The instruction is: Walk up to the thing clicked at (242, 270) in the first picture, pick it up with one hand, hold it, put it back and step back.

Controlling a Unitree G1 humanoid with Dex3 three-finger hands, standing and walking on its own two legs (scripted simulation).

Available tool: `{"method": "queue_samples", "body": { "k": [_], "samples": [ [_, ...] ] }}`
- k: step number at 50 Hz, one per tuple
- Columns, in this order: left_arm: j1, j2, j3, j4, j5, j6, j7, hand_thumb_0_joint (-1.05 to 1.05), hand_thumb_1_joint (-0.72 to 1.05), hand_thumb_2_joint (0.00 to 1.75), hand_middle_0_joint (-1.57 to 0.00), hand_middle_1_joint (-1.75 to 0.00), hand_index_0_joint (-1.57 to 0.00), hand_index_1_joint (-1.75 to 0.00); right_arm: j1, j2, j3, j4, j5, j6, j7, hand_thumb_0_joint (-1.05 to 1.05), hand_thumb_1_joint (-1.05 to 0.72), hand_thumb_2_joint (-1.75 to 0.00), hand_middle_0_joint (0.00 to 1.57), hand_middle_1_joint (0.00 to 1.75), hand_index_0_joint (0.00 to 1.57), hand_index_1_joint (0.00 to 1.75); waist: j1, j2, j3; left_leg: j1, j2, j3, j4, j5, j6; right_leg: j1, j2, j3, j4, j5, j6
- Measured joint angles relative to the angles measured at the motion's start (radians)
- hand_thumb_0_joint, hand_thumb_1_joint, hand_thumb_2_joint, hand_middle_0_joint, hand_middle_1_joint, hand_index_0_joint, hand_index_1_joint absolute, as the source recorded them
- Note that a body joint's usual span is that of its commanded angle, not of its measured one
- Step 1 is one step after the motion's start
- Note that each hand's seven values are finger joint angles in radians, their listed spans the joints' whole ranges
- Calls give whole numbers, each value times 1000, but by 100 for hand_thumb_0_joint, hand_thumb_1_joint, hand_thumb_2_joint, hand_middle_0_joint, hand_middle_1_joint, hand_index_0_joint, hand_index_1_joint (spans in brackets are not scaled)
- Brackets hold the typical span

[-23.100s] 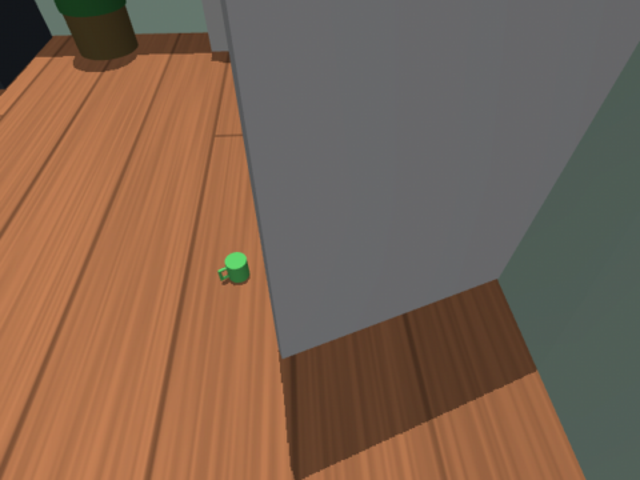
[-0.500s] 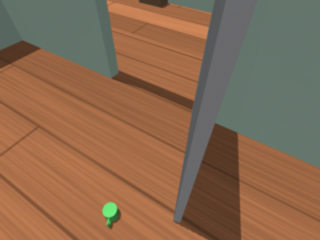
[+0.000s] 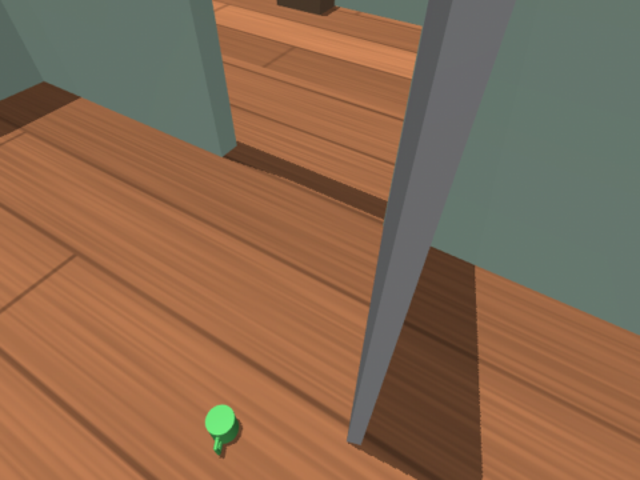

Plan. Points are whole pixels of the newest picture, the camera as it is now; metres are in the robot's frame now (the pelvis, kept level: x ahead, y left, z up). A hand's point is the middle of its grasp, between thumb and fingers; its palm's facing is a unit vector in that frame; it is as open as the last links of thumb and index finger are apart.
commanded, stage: stand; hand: left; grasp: from above
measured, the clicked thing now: (221, 430) +0.38 +0.28 -0.74
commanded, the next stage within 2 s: rise first in 0.12 s
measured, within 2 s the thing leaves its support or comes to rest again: neither
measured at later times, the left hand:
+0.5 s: hand out of the picture +0.14 +0.25 -0.17, palm faces -0.03 -0.94 -0.35, open 9.7 cm
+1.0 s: hand out of the picture +0.11 +0.27 -0.23, palm faces -0.14 -0.88 -0.45, open 14.0 cm
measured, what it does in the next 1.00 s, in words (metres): lowers itself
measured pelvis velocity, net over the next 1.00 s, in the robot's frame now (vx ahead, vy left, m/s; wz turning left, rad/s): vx -0.03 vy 0.01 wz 0.00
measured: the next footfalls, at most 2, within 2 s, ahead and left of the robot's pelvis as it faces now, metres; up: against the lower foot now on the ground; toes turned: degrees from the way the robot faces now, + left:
none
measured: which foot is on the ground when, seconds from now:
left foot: down 0.00-1.00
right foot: down 0.00-1.00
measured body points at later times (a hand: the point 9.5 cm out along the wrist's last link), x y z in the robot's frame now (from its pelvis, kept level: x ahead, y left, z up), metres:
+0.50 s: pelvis -0.02 +0.00 -0.02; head +0.05 +0.01 +0.42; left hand +0.15 +0.30 -0.15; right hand +0.08 -0.27 -0.14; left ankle -0.01 +0.13 -0.75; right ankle -0.01 -0.14 -0.75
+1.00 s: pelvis -0.03 +0.01 -0.09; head +0.06 +0.02 +0.35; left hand +0.11 +0.31 -0.20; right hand +0.14 -0.25 -0.18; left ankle -0.01 +0.13 -0.75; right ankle -0.01 -0.14 -0.75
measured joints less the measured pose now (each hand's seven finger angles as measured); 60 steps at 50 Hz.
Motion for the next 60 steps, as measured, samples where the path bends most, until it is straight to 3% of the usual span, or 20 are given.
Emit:
{"method": "queue_samples", "body": {
  "k": [12,14,16,22,28,37,43,53,56,60],
  "samples": [
    [-1,1,-3,0,0,-1,1,0,90,91,-20,-30,-20,-30,0,1,-1,3,0,1,1,0,-91,-89,20,30,21,30,-1,0,0,-4,0,-1,1,1,0,-3,0,-1,0,1,0],
    [-2,-8,13,-48,-23,-7,12,0,88,92,-21,-32,-21,-32,34,5,2,-87,30,-3,-17,1,-91,-90,20,30,21,30,-4,1,-2,-50,-1,-6,37,-11,2,-47,-2,-4,37,-12,-2],
    [-57,-21,42,-49,-22,-20,15,1,84,93,-21,-37,-20,-37,60,18,0,-170,50,-21,-33,1,-92,-90,20,30,20,30,-4,1,8,-107,0,-12,87,-25,3,-101,-4,-8,84,-27,-4],
    [-192,-2,139,-38,68,-7,-23,0,55,95,-14,-65,-15,-65,92,88,-21,-309,36,-29,-34,0,-92,-90,20,30,20,30,-20,-20,-13,-294,12,-11,246,-80,-1,-291,1,3,244,-81,-11],
    [-147,-11,153,-147,130,66,-20,0,14,99,-7,-91,-8,-89,139,114,-30,-392,38,-25,-19,1,-91,-89,20,30,21,30,-38,-12,-45,-382,19,-7,343,-128,2,-377,4,12,326,-118,-9],
    [-45,-26,174,-311,181,108,0,0,-35,101,-6,-104,-6,-104,144,105,-48,-472,24,-69,-12,1,-89,-89,20,30,21,30,-35,-3,-101,-604,23,-19,596,-242,8,-592,-2,15,569,-226,-1],
    [26,-26,160,-452,201,140,-5,0,-47,101,-6,-107,-6,-107,114,106,-51,-502,18,-100,-26,1,-88,-89,20,30,21,30,-28,-2,-124,-706,25,-32,713,-291,9,-686,-4,10,677,-272,1],
    [88,-16,143,-600,249,196,-9,-1,-51,98,-6,-109,-7,-108,72,117,-34,-560,12,-147,-27,1,-88,-89,20,30,21,30,-26,2,-154,-854,27,-49,853,-338,10,-825,-5,3,808,-318,1],
    [60,-1,143,-578,285,178,-7,-1,-51,97,-6,-110,-7,-109,64,114,-28,-572,9,-166,-23,1,-88,-89,20,30,21,30,-25,2,-168,-930,26,-55,914,-355,10,-900,-8,3,871,-338,0],
    [-17,36,150,-510,365,114,-3,-1,-50,96,-6,-110,-7,-109,44,102,-29,-571,5,-194,-12,1,-86,-88,20,31,21,30,-25,-2,-192,-1079,23,-60,1041,-391,10,-1051,-13,8,1005,-380,-1]
  ]
}}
